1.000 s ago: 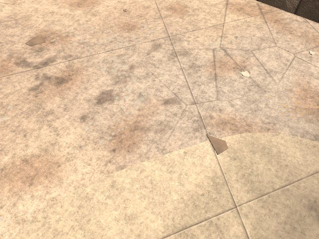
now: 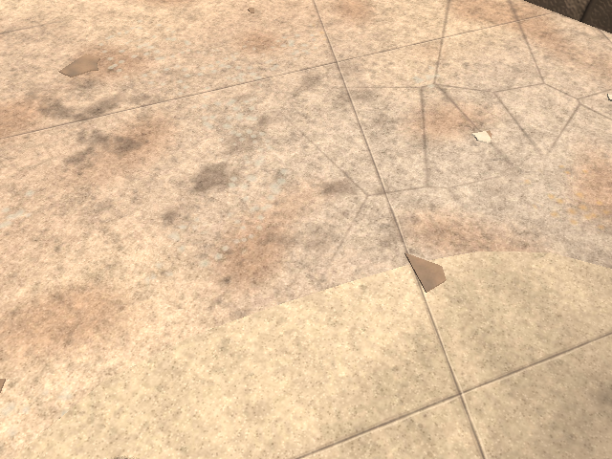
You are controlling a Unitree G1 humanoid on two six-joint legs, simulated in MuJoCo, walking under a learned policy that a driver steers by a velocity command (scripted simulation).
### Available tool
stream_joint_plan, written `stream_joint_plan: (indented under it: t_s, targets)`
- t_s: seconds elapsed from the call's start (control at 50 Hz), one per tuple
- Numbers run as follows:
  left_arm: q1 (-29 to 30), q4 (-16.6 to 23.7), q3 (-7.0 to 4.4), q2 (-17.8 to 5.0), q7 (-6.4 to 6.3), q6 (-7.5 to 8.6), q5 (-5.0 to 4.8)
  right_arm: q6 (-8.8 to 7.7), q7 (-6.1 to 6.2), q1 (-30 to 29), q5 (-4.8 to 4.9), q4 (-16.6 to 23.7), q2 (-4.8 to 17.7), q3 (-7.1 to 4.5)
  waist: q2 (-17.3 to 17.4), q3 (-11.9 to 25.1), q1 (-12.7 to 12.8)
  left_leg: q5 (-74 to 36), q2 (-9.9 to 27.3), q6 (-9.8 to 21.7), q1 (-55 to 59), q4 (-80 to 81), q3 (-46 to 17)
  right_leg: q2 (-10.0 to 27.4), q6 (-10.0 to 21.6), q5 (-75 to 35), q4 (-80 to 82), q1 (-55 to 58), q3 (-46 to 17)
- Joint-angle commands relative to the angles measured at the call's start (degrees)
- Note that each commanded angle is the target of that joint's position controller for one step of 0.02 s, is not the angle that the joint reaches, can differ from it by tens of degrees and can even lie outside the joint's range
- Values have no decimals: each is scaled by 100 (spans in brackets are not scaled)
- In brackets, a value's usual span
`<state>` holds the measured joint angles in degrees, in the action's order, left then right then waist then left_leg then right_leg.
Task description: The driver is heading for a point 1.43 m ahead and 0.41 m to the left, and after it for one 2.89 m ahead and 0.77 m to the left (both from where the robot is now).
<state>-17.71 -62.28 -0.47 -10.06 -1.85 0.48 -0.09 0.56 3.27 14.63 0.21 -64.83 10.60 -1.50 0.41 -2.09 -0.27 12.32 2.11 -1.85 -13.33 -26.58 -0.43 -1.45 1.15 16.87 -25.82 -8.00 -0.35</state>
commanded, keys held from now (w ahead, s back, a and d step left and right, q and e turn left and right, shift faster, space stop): no key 0.10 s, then w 0.78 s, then w+q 0.12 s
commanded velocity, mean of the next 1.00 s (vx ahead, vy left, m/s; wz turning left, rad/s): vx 0.33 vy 0.00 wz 0.02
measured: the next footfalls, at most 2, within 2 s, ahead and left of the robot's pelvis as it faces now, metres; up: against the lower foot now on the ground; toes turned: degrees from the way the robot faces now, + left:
right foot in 0.86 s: +0.48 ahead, -0.08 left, +0.00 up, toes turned -2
left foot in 1.42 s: +0.76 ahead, +0.19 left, +0.00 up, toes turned +18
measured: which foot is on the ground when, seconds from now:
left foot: down 0.00-0.88, up 0.90-1.00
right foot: down 0.00-0.38, up 0.40-0.84, down 0.86-1.00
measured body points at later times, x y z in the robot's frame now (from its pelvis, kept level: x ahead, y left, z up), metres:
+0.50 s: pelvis +0.09 +0.05 +0.00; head +0.09 +0.07 +0.45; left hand +0.13 +0.31 -0.15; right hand +0.05 -0.20 -0.14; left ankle +0.05 +0.14 -0.74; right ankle +0.02 -0.09 -0.65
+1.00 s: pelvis +0.37 +0.00 -0.01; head +0.40 +0.00 +0.44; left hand +0.48 +0.26 -0.13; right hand +0.38 -0.25 -0.15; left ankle +0.25 +0.15 -0.63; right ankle +0.44 -0.08 -0.74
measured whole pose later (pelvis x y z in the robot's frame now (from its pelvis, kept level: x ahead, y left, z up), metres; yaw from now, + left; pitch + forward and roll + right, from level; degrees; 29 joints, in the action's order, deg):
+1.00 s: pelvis +0.37 +0.00 -0.01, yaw +2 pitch +0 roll -1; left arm -7.3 -54.1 -3.2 -13.4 2.2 6.3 -0.2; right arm -5.6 0.7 19.9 2.3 -57.3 13.3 -2.6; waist 1.7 -2.9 -0.3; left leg 20.2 2.7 3.3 -22.5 -71.5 -3.3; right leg -2.2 3.7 8.1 -26.6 -19.2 5.6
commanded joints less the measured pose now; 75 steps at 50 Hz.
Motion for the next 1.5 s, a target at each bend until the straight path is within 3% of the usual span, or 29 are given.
stream_joint_plan:
  t_s: [0.02,0.1,0.16,0.22,0.26,0.36,0.38,0.4,0.42,0.46,0.52,0.64,0.76,0.82,0.86,0.88,0.9,0.92,0.96,1.04,1.1,1.3,1.36,1.4,1.42,1.44,1.46,1.48,1.5]
  targets:
    - [-431,60,-80,-510,-15,24,-2,-25,15,340,1,78,518,-74,-30,-167,3,-707,5,140,329,282,4,220,74,-869,577,-593,-190]
    - [-461,50,-78,-495,-18,25,-4,-28,15,373,2,82,503,-72,-29,-176,4,-704,1,145,321,275,4,218,71,-856,568,-602,-183]
    - [-573,35,-162,-711,-68,-12,-82,-25,32,452,56,48,457,-86,-316,-283,57,1491,-398,225,-45,-256,437,254,357,1872,770,-789,-396]
    - [-867,109,-349,-1216,-58,114,-173,-256,-72,-34,59,363,236,-35,-1091,-888,305,1344,-280,354,-1245,-1739,442,1601,1153,3370,1678,-839,-2261]
    - [-707,212,-362,-1133,-41,245,-124,-447,-195,-206,147,538,322,-57,-1055,-1106,244,1605,119,558,-1957,-2383,32,2085,1425,2765,1840,-585,-2818]
    - [-73,499,-345,-1070,43,258,-225,-621,-315,1252,129,1,452,-243,-357,-330,-526,111,-432,518,1130,-143,623,888,694,623,416,-1501,-870]
    - [109,594,-254,-792,74,304,-161,-611,-291,2048,107,-132,762,-359,589,-37,-848,613,402,746,1956,490,-670,356,375,-5,-1361,-2138,-171]
    - [73,816,-153,-354,66,421,-146,-653,-331,2728,120,-135,1480,-483,2036,307,-896,1273,1825,1586,2644,1580,-3439,-298,126,1148,-3202,-3351,198]
    - [115,847,-188,-505,83,517,-248,-739,-348,2325,11,-75,1094,-329,1299,69,-603,1995,2200,1850,2229,1830,-4262,7,239,1347,-4370,-3799,-495]
    - [264,861,-224,-676,160,628,-292,-809,-394,1234,23,299,710,-180,436,-501,-219,1547,1757,1484,1649,1831,-2833,585,471,184,-4664,-4113,-521]
    - [384,811,-363,-837,222,606,-158,-710,-420,1202,-21,364,436,-50,458,-412,-111,-562,1056,1060,1410,1877,-1202,847,387,-672,-3828,-3553,-203]
    - [1829,1357,-220,-429,289,503,-124,-591,-222,1533,-67,453,794,-64,328,-611,-323,-1757,860,1150,1070,2109,-437,674,13,-1610,-1875,-3481,214]
    - [2701,1740,-179,-569,448,567,-186,-567,-186,1829,50,391,902,-150,420,-784,-338,-2113,1145,1124,1640,2039,-194,440,258,-1915,-594,-3058,285]
    - [2058,1657,-348,-942,472,613,-180,-490,-182,1598,0,478,1108,-243,708,-76,181,-4674,1244,957,2171,951,-59,52,546,-1421,-538,-1926,473]
    - [96,1103,-608,-1445,381,569,-182,-423,-211,1324,-56,635,1065,-207,742,1095,1119,-4855,882,667,1016,-1465,157,218,945,-1416,-627,859,161]
    - [-851,921,-741,-1976,330,526,5,-505,-292,1895,-63,747,399,-32,-537,2160,930,-2074,-22,317,-1254,-3873,271,1829,1829,-325,-425,3188,-2427]
    - [-817,867,-624,-1671,338,506,8,-683,-347,1995,73,630,161,58,-1225,2771,833,1828,-633,317,-2122,-5263,-600,2556,2150,252,778,3503,-4532]
    - [-214,915,-510,-1308,352,537,-60,-799,-358,1419,263,834,671,-96,-985,1751,758,1674,-261,470,-2685,-5670,-869,2320,1766,376,977,2635,-3804]
    - [762,1044,-368,-852,392,631,-26,-798,-249,694,304,1044,819,-182,-124,574,310,743,345,565,-2399,-5071,-563,1938,1288,-610,1308,603,-2018]
    - [857,788,-337,-700,400,742,63,-413,-172,1055,207,967,415,-254,-462,90,-169,294,663,579,-1658,-4316,-578,1482,1084,-1090,1926,-779,-567]
    - [688,685,-385,-939,275,759,97,-359,-163,419,136,1279,601,-325,-359,-163,-138,-485,693,463,-2432,-3695,-717,1493,1113,-1387,2108,-619,-131]
    - [-258,553,-454,-1316,54,491,-37,-461,-570,-1478,98,2181,427,-186,-113,-460,480,-1321,417,547,-3098,-1125,166,1761,812,-2396,1619,1234,904]
    - [-64,682,-522,-1517,27,354,-67,-437,-676,-1286,124,2391,663,-284,-417,-125,179,-454,-1,818,-2337,-994,632,1844,614,-4710,705,1538,1177]
    - [188,816,-539,-1613,-5,265,-78,-417,-670,-1,152,2180,1137,-543,-509,649,-589,-443,-529,1143,-480,-698,854,1630,382,-5899,-1170,1141,1398]
    - [179,935,-494,-1534,-6,295,-38,-376,-551,950,151,1974,1635,-770,-59,1195,-1004,-492,-179,1450,1273,-435,-20,1386,115,-4566,-2845,-114,1410]
    - [-433,1223,-198,-542,126,472,148,-386,-493,1001,157,1955,2280,-875,1495,1721,-317,65,1394,2521,3357,-59,-3251,193,-237,994,-5013,-2794,1011]
    - [79,1378,-244,-956,224,767,-99,-448,-497,1267,59,2092,1891,-738,1028,2515,-628,523,1838,2829,3888,923,-4908,-95,-144,1660,-5782,-3571,-383]
    - [704,1559,-327,-1242,270,911,-299,-499,-487,1073,-5,2068,1511,-640,749,1748,-739,106,1621,2430,3527,969,-4012,248,52,1145,-5701,-4112,-557]
    - [847,1604,-303,-1199,250,965,-251,-534,-481,636,38,2160,1298,-577,217,1241,-495,-442,1373,2200,2655,936,-3197,522,137,625,-5201,-3961,-531]
Velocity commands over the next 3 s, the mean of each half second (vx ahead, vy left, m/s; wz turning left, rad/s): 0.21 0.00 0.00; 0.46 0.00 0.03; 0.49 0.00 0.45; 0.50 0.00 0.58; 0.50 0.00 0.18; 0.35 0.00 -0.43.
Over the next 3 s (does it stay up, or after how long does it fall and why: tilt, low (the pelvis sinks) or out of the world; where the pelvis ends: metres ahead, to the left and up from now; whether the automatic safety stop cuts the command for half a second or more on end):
stays up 1.33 0.44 -0.02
